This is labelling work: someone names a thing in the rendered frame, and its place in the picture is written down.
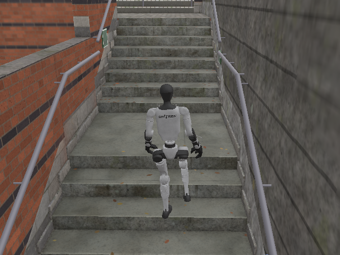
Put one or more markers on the robot right forearm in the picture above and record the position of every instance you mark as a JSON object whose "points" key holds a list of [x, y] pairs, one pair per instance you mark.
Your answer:
{"points": [[194, 140]]}

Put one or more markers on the robot left upper arm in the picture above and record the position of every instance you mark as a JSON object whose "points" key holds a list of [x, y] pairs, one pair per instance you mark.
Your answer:
{"points": [[149, 122]]}

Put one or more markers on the left robot thigh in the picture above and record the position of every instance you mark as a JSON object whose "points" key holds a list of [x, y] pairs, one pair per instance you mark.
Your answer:
{"points": [[157, 156]]}

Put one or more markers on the robot right upper arm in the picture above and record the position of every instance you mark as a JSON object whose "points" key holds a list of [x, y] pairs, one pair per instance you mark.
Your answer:
{"points": [[187, 120]]}

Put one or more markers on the left robot foot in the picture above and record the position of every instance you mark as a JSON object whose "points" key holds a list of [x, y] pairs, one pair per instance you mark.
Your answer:
{"points": [[166, 213]]}

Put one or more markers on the robot left forearm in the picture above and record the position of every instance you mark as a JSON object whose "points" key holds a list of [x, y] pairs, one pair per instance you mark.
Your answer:
{"points": [[148, 140]]}

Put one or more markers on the robot left hand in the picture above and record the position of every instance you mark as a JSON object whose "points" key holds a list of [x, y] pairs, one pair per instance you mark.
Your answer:
{"points": [[151, 146]]}

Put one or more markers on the robot right hand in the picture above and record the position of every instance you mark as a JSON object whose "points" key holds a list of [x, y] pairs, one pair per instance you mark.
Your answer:
{"points": [[197, 151]]}

